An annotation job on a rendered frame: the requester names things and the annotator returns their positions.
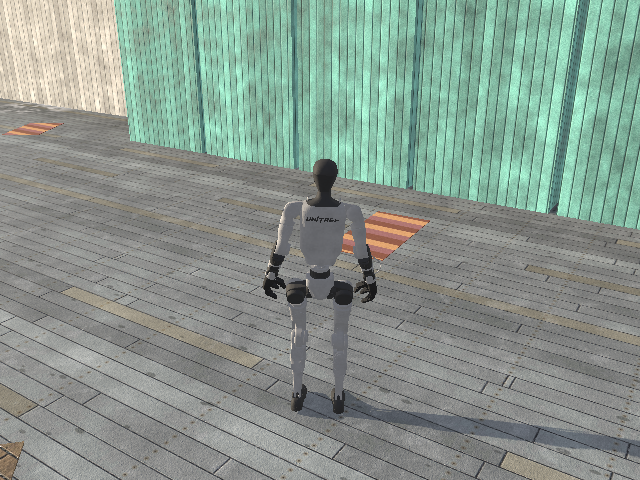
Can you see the robot right upper arm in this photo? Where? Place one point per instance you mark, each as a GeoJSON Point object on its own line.
{"type": "Point", "coordinates": [354, 214]}

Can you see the robot right hand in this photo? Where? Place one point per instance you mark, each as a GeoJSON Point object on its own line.
{"type": "Point", "coordinates": [371, 288]}

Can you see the right robot forearm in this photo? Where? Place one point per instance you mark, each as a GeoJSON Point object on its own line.
{"type": "Point", "coordinates": [367, 269]}

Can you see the robot left foot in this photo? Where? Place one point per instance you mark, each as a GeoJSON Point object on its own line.
{"type": "Point", "coordinates": [296, 402]}

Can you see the robot left upper arm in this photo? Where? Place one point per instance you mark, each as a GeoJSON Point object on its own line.
{"type": "Point", "coordinates": [290, 211]}

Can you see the robot left hand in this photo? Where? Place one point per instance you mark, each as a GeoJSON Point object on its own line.
{"type": "Point", "coordinates": [267, 283]}

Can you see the left robot thigh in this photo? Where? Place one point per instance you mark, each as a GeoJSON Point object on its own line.
{"type": "Point", "coordinates": [297, 302]}

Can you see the left robot forearm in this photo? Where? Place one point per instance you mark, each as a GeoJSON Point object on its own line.
{"type": "Point", "coordinates": [274, 264]}

